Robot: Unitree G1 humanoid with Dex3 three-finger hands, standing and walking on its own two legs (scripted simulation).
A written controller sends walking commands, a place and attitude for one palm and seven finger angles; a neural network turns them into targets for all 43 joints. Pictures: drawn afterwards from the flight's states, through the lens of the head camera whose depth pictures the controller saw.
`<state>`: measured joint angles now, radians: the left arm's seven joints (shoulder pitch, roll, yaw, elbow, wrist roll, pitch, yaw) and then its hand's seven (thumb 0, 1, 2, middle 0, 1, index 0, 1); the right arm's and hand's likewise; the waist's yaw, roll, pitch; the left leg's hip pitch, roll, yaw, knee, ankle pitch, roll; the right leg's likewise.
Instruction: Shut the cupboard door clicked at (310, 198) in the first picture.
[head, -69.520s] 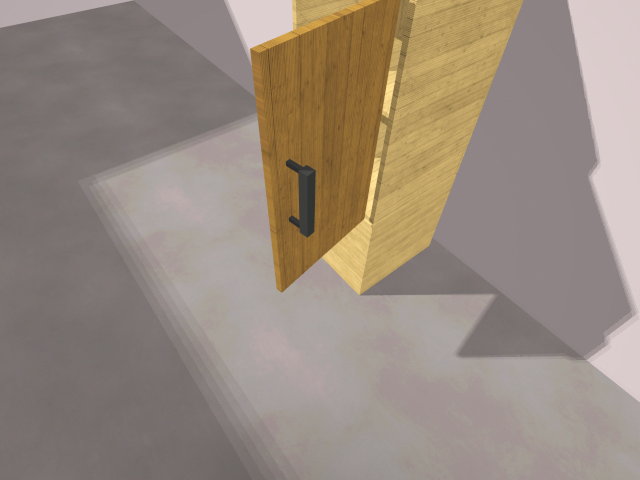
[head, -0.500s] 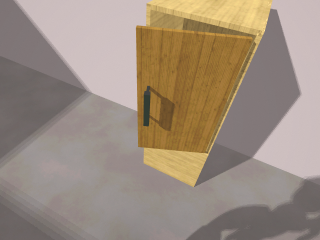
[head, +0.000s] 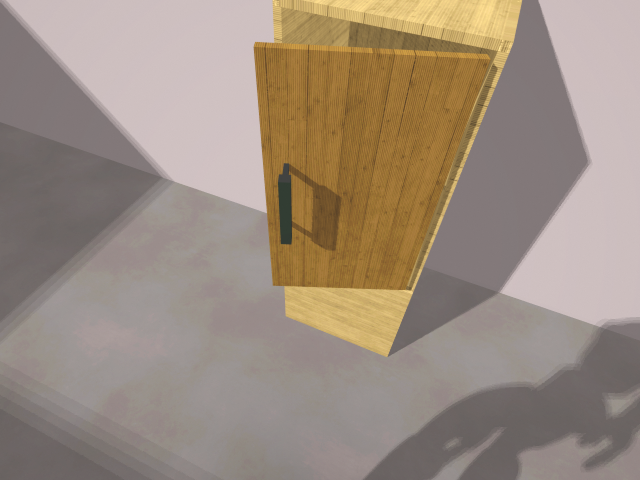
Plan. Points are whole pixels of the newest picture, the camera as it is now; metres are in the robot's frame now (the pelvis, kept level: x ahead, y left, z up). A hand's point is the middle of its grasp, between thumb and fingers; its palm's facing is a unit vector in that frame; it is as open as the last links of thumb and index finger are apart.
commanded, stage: shuffle to correct the standing spot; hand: left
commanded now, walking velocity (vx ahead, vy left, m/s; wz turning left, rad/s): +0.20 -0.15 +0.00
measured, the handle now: (286, 205) +0.60 +0.10 -0.04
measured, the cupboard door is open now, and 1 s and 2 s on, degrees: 22 22 22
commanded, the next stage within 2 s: come to a stop and stand still in 0.68 s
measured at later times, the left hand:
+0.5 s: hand out of the picture -0.01 +0.08 -0.19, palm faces +0.08 -1.00 -0.05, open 7.4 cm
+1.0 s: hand (295, 405) +0.27 +0.05 -0.17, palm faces -0.01 -0.98 -0.22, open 7.3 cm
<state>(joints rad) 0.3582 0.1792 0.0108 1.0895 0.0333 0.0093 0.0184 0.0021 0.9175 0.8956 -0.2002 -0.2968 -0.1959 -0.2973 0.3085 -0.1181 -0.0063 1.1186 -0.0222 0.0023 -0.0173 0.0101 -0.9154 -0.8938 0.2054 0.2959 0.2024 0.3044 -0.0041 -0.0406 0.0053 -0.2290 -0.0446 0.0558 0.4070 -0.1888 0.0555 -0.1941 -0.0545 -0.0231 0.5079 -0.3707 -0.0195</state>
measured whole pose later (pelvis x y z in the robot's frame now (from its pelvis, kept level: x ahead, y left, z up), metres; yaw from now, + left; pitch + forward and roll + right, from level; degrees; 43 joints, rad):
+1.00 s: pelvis +0.19 -0.13 -0.01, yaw +1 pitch +1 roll +1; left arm 0.18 0.16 0.02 0.99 0.03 -0.03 0.02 0.00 0.92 0.90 -0.20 -0.30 -0.20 -0.30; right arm 0.29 -0.18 -0.04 1.08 -0.01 0.03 -0.02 0.01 -0.91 -0.89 0.20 0.30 0.20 0.30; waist -0.03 0.01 0.07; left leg -0.33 0.06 0.06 0.80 -0.53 -0.03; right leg -0.30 -0.07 -0.11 0.56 -0.27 0.00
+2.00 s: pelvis +0.13 -0.09 +0.00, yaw +0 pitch -1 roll +0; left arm 0.35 0.13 0.00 1.11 0.02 0.01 0.04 0.00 0.91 0.90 -0.20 -0.30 -0.20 -0.30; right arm 0.34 -0.12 0.00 1.16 -0.01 0.02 -0.02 0.01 -0.92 -0.89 0.20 0.30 0.20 0.30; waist -0.02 -0.04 0.01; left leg -0.25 -0.04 0.11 0.36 -0.10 0.07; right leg -0.07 -0.01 -0.05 0.42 -0.32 -0.01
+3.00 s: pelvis +0.10 -0.08 -0.03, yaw +4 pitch +0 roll +0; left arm 0.44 0.21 0.02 0.03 -0.14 -0.13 0.08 0.01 0.92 0.90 -0.23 -0.33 -0.23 -0.33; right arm 0.29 -0.23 0.03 0.77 0.04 -0.29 -0.03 0.01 -0.91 -0.89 0.21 0.30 0.20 0.30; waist -0.04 -0.01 -0.02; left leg -0.47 -0.07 0.08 0.64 -0.20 0.06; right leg -0.36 -0.01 -0.06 0.72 -0.41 -0.03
